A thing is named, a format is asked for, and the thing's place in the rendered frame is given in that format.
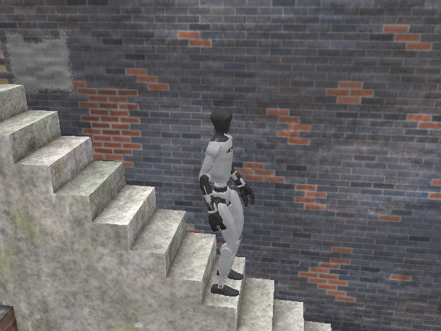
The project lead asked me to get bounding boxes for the humanoid robot head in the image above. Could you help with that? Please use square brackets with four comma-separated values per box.
[210, 109, 232, 142]

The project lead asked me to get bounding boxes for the robot left hand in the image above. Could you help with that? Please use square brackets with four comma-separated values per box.
[239, 184, 255, 207]

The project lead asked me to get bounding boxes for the robot right hand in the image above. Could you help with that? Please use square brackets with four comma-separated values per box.
[208, 212, 227, 232]

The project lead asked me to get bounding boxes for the right robot forearm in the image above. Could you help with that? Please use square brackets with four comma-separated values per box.
[200, 175, 218, 214]

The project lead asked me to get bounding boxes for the left robot forearm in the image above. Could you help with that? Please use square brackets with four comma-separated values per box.
[230, 165, 245, 188]

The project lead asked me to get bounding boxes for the robot torso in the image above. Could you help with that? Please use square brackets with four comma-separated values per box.
[208, 133, 233, 205]

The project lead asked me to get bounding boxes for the right robot upper arm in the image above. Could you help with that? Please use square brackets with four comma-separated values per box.
[199, 142, 221, 182]

